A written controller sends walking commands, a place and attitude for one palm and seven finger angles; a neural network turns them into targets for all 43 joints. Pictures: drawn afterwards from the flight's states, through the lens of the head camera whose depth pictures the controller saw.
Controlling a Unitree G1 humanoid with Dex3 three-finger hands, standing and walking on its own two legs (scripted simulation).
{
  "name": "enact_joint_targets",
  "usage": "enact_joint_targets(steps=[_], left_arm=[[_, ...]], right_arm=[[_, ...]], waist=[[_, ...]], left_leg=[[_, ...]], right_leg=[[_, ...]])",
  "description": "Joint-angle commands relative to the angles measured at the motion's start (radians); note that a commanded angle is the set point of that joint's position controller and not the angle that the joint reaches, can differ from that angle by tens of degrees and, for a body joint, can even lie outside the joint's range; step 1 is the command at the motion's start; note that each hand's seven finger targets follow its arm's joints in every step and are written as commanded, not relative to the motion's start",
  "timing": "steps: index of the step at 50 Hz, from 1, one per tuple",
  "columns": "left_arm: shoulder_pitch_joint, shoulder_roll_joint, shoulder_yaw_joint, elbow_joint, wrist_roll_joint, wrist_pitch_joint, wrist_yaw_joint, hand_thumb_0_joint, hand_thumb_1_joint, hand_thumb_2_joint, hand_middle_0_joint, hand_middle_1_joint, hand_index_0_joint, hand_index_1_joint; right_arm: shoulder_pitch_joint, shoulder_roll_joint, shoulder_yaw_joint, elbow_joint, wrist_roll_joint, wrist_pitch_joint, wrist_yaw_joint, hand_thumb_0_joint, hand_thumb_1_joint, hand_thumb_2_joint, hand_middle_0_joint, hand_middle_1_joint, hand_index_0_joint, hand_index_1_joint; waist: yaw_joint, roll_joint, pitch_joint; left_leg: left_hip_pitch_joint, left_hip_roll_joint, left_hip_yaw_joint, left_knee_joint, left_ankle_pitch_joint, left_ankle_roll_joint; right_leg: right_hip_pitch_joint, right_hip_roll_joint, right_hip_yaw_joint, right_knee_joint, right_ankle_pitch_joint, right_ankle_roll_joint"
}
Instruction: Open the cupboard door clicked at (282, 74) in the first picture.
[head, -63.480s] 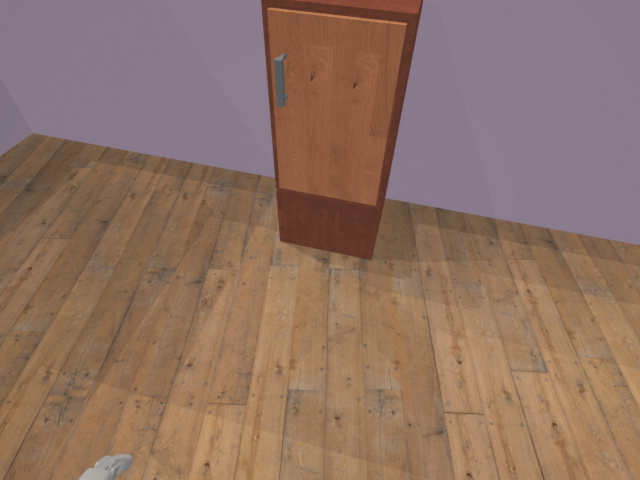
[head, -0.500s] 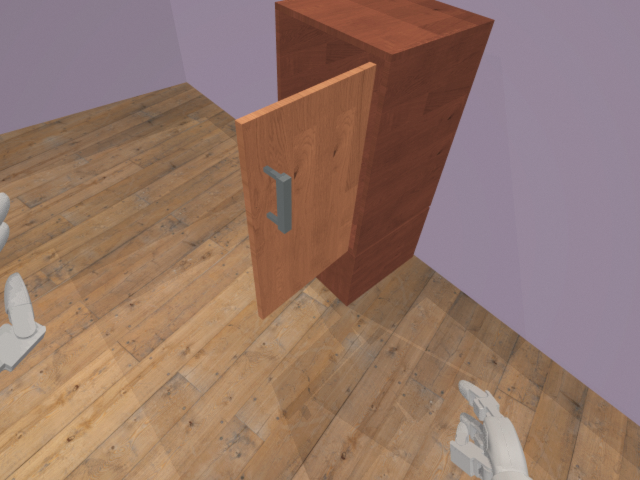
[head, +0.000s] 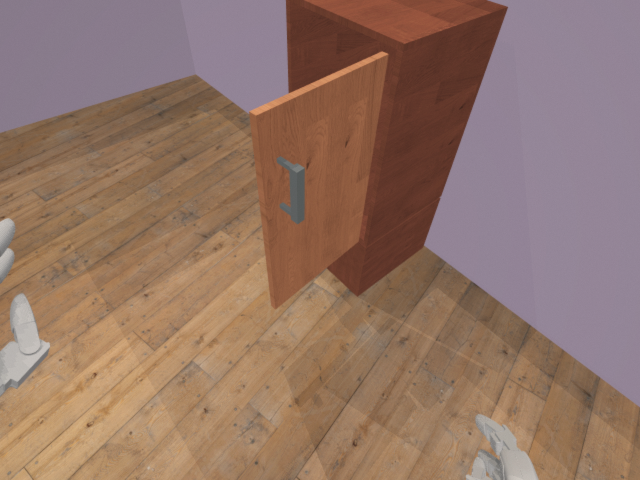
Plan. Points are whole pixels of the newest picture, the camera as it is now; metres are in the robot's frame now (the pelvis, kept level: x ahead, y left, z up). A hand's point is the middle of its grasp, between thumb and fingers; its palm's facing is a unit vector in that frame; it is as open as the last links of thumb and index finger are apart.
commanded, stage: let the arm hang, fingers relaxed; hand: left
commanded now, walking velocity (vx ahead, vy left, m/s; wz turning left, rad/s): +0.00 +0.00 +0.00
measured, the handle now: (290, 190) +0.63 +0.09 -0.03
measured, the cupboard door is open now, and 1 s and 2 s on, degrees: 96 96 96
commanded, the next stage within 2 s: look to check the result in 1.10 s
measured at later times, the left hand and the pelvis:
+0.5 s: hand out of the picture -0.04 +0.19 -0.18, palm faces +0.02 -0.97 -0.22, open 7.2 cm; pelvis -0.01 -0.01 +0.00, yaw +2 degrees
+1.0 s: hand out of the picture +0.04 +0.17 -0.17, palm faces +0.01 -0.98 -0.22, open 7.4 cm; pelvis +0.00 -0.02 +0.00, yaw +1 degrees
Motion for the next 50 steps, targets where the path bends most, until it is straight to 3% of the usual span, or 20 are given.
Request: enact_joint_targets(steps=[1, 3, 4, 6, 8, 10, 12, 14, 15, 16, 18, 20, 21, 29, 33, 44, 50], left_arm=[[-0.098, -0.022, -0.286, 0.616, 0.063, 0.175, -0.149, 0.000, 0.900, 0.900, -0.200, -0.300, -0.200, -0.300], [-0.133, -0.037, -0.292, 0.642, 0.057, 0.196, -0.152, 0.000, 0.900, 0.900, -0.200, -0.300, -0.200, -0.300], [-0.160, -0.020, -0.295, 0.690, 0.062, 0.194, -0.152, 0.000, 0.900, 0.900, -0.200, -0.300, -0.200, -0.300], [-0.208, 0.016, -0.307, 0.800, 0.068, 0.190, -0.151, 0.000, 0.900, 0.900, -0.200, -0.300, -0.200, -0.300], [-0.255, 0.036, -0.318, 0.918, 0.068, 0.191, -0.148, 0.000, 0.900, 0.900, -0.200, -0.300, -0.200, -0.300], [-0.289, 0.029, -0.341, 1.033, 0.061, 0.198, -0.142, 0.000, 0.900, 0.900, -0.200, -0.300, -0.200, -0.300], [-0.291, 0.014, -0.359, 1.126, 0.054, 0.203, -0.138, 0.000, 0.900, 0.900, -0.200, -0.300, -0.200, -0.300], [-0.267, 0.007, -0.369, 1.221, 0.050, 0.204, -0.136, 0.000, 0.900, 0.900, -0.200, -0.300, -0.200, -0.300], [-0.260, 0.005, -0.370, 1.262, 0.048, 0.202, -0.136, 0.000, 0.900, 0.900, -0.200, -0.300, -0.200, -0.300], [-0.254, 0.011, -0.371, 1.295, 0.048, 0.200, -0.135, 0.000, 0.900, 0.900, -0.200, -0.300, -0.200, -0.300], [-0.253, -0.009, -0.367, 1.353, 0.045, 0.200, -0.135, 0.000, 0.900, 0.900, -0.200, -0.300, -0.200, -0.300], [-0.253, -0.003, -0.368, 1.399, 0.043, 0.197, -0.137, 0.000, 0.900, 0.900, -0.200, -0.300, -0.200, -0.300], [-0.256, 0.003, -0.367, 1.415, 0.043, 0.195, -0.137, 0.000, 0.900, 0.900, -0.200, -0.300, -0.200, -0.300], [-0.271, -0.022, -0.371, 1.515, 0.041, 0.201, -0.133, 0.000, 0.900, 0.900, -0.200, -0.300, -0.200, -0.300], [-0.274, -0.022, -0.370, 1.528, 0.041, 0.202, -0.130, 0.000, 0.900, 0.900, -0.200, -0.300, -0.200, -0.300], [-0.285, -0.058, -0.374, 1.539, 0.040, 0.199, -0.123, 0.000, 0.900, 0.900, -0.200, -0.300, -0.200, -0.300], [-0.291, -0.071, -0.374, 1.541, 0.039, 0.194, -0.121, 0.000, 0.900, 0.900, -0.200, -0.300, -0.200, -0.300]], right_arm=[[-0.073, -0.259, -0.095, 0.110, 0.007, -0.015, 0.081, 0.000, -0.900, -0.900, 0.200, 0.300, 0.200, 0.300], [-0.062, -0.246, -0.077, 0.101, -0.003, 0.021, 0.080, 0.000, -0.900, -0.900, 0.200, 0.300, 0.200, 0.300], [-0.079, -0.249, -0.067, 0.100, -0.007, 0.038, 0.081, 0.000, -0.900, -0.900, 0.200, 0.300, 0.200, 0.300], [-0.090, -0.251, -0.060, 0.121, -0.016, 0.056, 0.084, 0.000, -0.900, -0.900, 0.200, 0.300, 0.200, 0.300], [-0.076, -0.248, -0.057, 0.150, -0.020, 0.074, 0.084, 0.000, -0.900, -0.900, 0.200, 0.300, 0.200, 0.300], [-0.071, -0.225, -0.049, 0.183, -0.023, 0.091, 0.083, 0.000, -0.900, -0.900, 0.200, 0.300, 0.200, 0.300], [-0.081, -0.211, -0.039, 0.216, -0.024, 0.100, 0.081, 0.000, -0.900, -0.900, 0.200, 0.300, 0.200, 0.300], [-0.083, -0.189, -0.032, 0.251, -0.022, 0.109, 0.078, 0.000, -0.900, -0.900, 0.200, 0.300, 0.200, 0.300], [-0.074, -0.179, -0.030, 0.268, -0.020, 0.111, 0.075, 0.000, -0.900, -0.900, 0.200, 0.300, 0.200, 0.300], [-0.063, -0.179, -0.032, 0.279, -0.016, 0.115, 0.073, 0.000, -0.900, -0.900, 0.200, 0.300, 0.200, 0.300], [-0.040, -0.164, -0.036, 0.312, -0.020, 0.121, 0.068, 0.000, -0.900, -0.900, 0.200, 0.300, 0.200, 0.300], [-0.021, -0.164, -0.040, 0.341, -0.017, 0.125, 0.065, 0.000, -0.900, -0.900, 0.200, 0.300, 0.200, 0.300], [-0.005, -0.172, -0.045, 0.347, -0.015, 0.127, 0.064, 0.000, -0.900, -0.900, 0.200, 0.300, 0.200, 0.300], [0.051, -0.154, -0.048, 0.426, -0.017, 0.129, 0.057, 0.000, -0.900, -0.900, 0.200, 0.300, 0.200, 0.300], [0.059, -0.146, -0.047, 0.447, -0.019, 0.129, 0.058, 0.000, -0.900, -0.900, 0.200, 0.300, 0.200, 0.300], [0.043, -0.099, -0.034, 0.474, -0.019, 0.118, 0.057, 0.000, -0.900, -0.900, 0.200, 0.300, 0.200, 0.300], [0.043, -0.084, -0.032, 0.480, -0.019, 0.116, 0.054, 0.000, -0.900, -0.900, 0.200, 0.300, 0.200, 0.300]], waist=[[-0.015, 0.050, -0.072], [-0.006, 0.049, -0.099], [0.002, -0.003, -0.091], [0.009, -0.165, -0.087], [0.003, -0.219, -0.105], [-0.004, -0.154, -0.093], [0.003, 0.026, -0.071], [0.013, 0.121, -0.047], [0.013, 0.140, -0.045], [0.014, 0.121, -0.032], [0.009, 0.160, -0.026], [0.008, 0.127, -0.021], [0.007, 0.065, -0.012], [0.002, -0.026, 0.055], [0.004, -0.049, 0.056], [0.013, 0.003, 0.052], [0.011, 0.002, 0.035]], left_leg=[[-0.040, 0.100, -0.127, 0.011, 0.193, -0.019], [-0.086, 0.135, -0.177, -0.027, 0.108, 0.011], [-0.116, 0.133, -0.195, -0.048, 0.078, 0.023], [-0.090, 0.106, -0.187, -0.028, 0.048, 0.020], [-0.031, 0.071, -0.158, 0.008, 0.066, 0.017], [0.021, 0.056, -0.135, 0.005, 0.095, 0.007], [0.007, 0.074, -0.149, -0.057, 0.076, 0.005], [-0.019, 0.068, -0.144, -0.091, -0.012, -0.003], [-0.023, 0.064, -0.140, -0.099, -0.036, -0.007], [-0.016, 0.062, -0.140, -0.097, -0.052, -0.010], [-0.014, 0.063, -0.144, -0.115, -0.114, -0.009], [-0.012, 0.062, -0.143, -0.121, -0.149, -0.009], [0.003, 0.063, -0.144, -0.114, -0.140, -0.008], [0.013, 0.075, -0.147, -0.145, -0.146, 0.000], [0.019, 0.072, -0.142, -0.148, -0.136, 0.000], [0.026, 0.077, -0.133, -0.167, -0.026, -0.010], [0.051, 0.074, -0.123, -0.157, 0.034, -0.015]], right_leg=[[-0.090, -0.095, 0.086, 0.042, 0.073, -0.043], [-0.086, -0.058, 0.042, 0.099, -0.088, -0.042], [-0.060, -0.047, 0.046, 0.112, -0.092, -0.045], [-0.054, -0.064, 0.075, 0.073, -0.075, -0.061], [-0.066, -0.104, 0.109, 0.039, -0.042, -0.076], [-0.085, -0.116, 0.116, 0.028, -0.019, -0.076], [-0.064, -0.092, 0.103, 0.035, -0.060, -0.062], [-0.036, -0.088, 0.103, 0.011, -0.086, -0.058], [-0.023, -0.089, 0.105, -0.004, -0.086, -0.061], [-0.028, -0.090, 0.102, -0.022, -0.099, -0.062], [-0.024, -0.091, 0.101, -0.047, -0.124, -0.069], [-0.025, -0.095, 0.103, -0.074, -0.158, -0.072], [-0.037, -0.095, 0.099, -0.088, -0.175, -0.073], [-0.080, -0.094, 0.083, -0.102, -0.223, -0.070], [-0.080, -0.095, 0.085, -0.101, -0.232, -0.067], [-0.025, -0.096, 0.075, -0.075, -0.097, -0.055], [-0.002, -0.099, 0.076, -0.082, -0.052, -0.053]])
